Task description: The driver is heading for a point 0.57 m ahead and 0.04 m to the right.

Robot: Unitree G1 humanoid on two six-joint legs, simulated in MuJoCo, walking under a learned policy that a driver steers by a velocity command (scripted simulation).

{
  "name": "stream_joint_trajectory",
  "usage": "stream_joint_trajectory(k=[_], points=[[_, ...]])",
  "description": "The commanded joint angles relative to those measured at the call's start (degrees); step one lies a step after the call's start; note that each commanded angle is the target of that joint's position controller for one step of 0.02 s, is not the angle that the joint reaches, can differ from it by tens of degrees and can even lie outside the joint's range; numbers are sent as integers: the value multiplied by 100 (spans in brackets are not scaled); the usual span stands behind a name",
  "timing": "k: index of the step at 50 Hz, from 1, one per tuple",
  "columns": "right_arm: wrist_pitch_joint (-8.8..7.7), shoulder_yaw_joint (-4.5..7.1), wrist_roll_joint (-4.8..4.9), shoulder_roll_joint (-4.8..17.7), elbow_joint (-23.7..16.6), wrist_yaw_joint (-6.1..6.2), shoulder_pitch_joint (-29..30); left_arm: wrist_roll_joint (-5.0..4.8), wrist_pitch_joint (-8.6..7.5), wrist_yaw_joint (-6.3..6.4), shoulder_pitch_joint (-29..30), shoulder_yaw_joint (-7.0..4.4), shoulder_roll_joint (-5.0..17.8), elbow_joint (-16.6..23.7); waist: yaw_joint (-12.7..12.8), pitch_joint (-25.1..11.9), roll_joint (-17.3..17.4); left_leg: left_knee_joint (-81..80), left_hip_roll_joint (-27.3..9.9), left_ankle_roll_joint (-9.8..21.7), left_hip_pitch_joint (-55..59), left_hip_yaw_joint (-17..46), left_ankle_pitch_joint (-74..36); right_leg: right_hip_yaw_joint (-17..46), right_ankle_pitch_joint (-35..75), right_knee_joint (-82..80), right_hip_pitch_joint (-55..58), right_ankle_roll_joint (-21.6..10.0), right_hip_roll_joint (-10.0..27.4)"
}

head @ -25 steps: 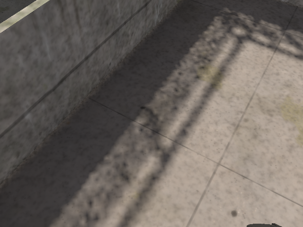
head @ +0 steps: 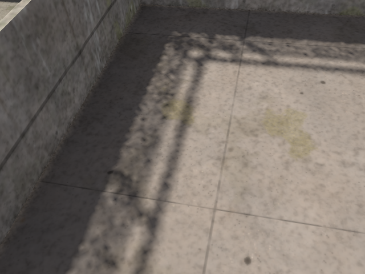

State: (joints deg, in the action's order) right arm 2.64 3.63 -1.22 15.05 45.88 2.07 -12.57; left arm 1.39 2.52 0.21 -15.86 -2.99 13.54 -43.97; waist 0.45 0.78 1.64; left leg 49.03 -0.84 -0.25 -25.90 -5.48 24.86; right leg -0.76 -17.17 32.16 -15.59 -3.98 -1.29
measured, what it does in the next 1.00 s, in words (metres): walks ahead, turning right: left foot, then right foot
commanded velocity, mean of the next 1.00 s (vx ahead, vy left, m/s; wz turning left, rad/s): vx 0.39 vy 0.00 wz -0.33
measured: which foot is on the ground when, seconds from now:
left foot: up 0.00-0.36, down 0.38-0.84, up 0.86-1.00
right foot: down 0.00-0.38, up 0.40-0.82, down 0.84-1.00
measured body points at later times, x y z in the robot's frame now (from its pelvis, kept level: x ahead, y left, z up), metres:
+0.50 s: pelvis +0.12 +0.03 +0.01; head +0.13 +0.04 +0.46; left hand +0.27 +0.28 -0.12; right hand +0.17 -0.27 -0.09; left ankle +0.14 +0.12 -0.73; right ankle +0.04 -0.08 -0.67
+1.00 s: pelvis +0.35 -0.10 +0.01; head +0.37 -0.12 +0.45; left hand +0.55 +0.10 -0.11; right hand +0.27 -0.34 -0.14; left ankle +0.32 +0.06 -0.65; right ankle +0.35 -0.17 -0.73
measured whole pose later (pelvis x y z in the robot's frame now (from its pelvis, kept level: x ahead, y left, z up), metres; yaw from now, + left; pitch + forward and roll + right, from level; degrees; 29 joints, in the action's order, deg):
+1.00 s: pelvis +0.35 -0.10 +0.01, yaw -18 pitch +0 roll +1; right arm -2.4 2.5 -0.9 13.3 52.5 -0.7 -21.5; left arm 1.6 -3.9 -0.5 -11.1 -1.6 13.1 -46.2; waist -2.0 2.9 1.2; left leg 63.9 -2.1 4.0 -22.6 0.8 18.7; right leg -6.7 -11.3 25.1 -14.5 -4.7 -1.7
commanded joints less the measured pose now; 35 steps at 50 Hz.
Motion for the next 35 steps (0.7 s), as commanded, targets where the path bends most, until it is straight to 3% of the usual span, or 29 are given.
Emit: stream_joint_trajectory(k=[1,2,3,7,14,16,18,19,20,21,22,23,24,25,26,29,32,35], points=[[-93,135,-73,548,-417,-121,97,-64,-23,70,49,-263,964,338,-115,109,-878,952,-13,-22,-1006,658,-450,2033,-510,-2052,436,-898,1233],[-116,163,-154,623,-368,-191,48,-86,-47,40,93,-229,828,392,-89,3,-920,1018,-11,-37,-1061,626,-639,2046,-872,-2170,638,-900,1114],[-131,173,-161,622,-377,-243,99,-104,-80,6,-10,-221,798,388,-48,-49,-818,999,-1,-63,-1142,628,-728,2139,-1050,-2243,811,-918,1103],[-227,116,-93,448,-467,-290,464,-77,-270,-23,-532,-300,987,216,169,52,-715,231,-20,-213,-1395,697,-972,2319,-837,-2278,1306,-1008,1112],[-404,46,-16,472,-697,-297,966,-17,-385,-69,-732,-390,1199,171,377,127,-873,-1123,126,-218,-595,696,-676,2692,-974,-1968,794,-1137,1018],[-472,34,29,496,-737,-277,830,-3,-402,-101,-557,-413,1243,240,248,123,-870,-1478,216,-115,57,704,-576,2862,-1022,-1810,351,-1060,953],[-580,29,73,453,-547,-200,52,-36,-410,-112,-66,-409,1202,364,-306,87,-647,-2387,326,14,1712,674,-1063,2754,-1062,-1342,-682,-750,605],[-655,93,32,667,-411,-119,-487,-51,-447,-99,15,-359,991,401,-568,-68,-281,-2616,49,62,2782,916,-964,2460,-1289,-696,-1412,-508,232],[-713,195,-90,1208,-370,-26,-1168,-75,-514,-97,12,-210,465,514,-807,-453,794,-3345,-1357,255,3584,2418,682,1554,-1618,962,-1994,-227,-350],[-672,323,-140,1805,-358,-6,-1263,-95,-519,-89,70,-195,509,703,-717,-394,1532,-4262,-2376,739,3474,4733,2440,833,-1811,2106,-2976,-157,-899],[-640,271,-133,1451,-391,-20,-898,41,-480,-94,-42,-238,836,598,-383,114,817,-4180,-2372,911,2906,4565,2550,978,-1243,2822,-3043,-193,-247],[-662,150,-56,975,-450,-72,-610,85,-482,-173,-4,-253,868,457,-260,395,353,-4120,-2001,852,2479,3848,1929,968,-739,2888,-2880,-181,-105],[-693,75,-40,717,-463,-114,-417,67,-477,-246,-96,-231,758,348,-121,459,269,-4149,-1627,732,2294,3064,1058,926,-322,2785,-2660,-94,15],[-732,29,-41,595,-428,-114,-408,99,-460,-307,-98,-221,703,293,-108,398,428,-4172,-1363,689,2263,2504,288,815,-28,2801,-2536,-14,56],[-775,6,-46,533,-360,-124,-493,124,-438,-347,-73,-200,672,259,-132,311,538,-4150,-1175,689,2271,2065,-477,751,203,2916,-2477,50,41],[-882,6,11,515,-109,-211,-887,109,-418,-375,271,-155,601,363,-152,221,498,-4039,-1094,812,2502,1473,-2077,723,575,2868,-2719,170,7],[-889,-9,35,478,75,-238,-1095,119,-417,-390,953,-69,500,573,-236,299,459,-4037,-1053,911,2561,1052,-3008,444,901,2125,-2817,293,85],[-866,-5,49,533,256,-242,-1250,97,-429,-450,1636,73,323,768,-349,378,523,-4085,-976,909,2333,726,-3368,-154,1250,945,-2166,270,248]])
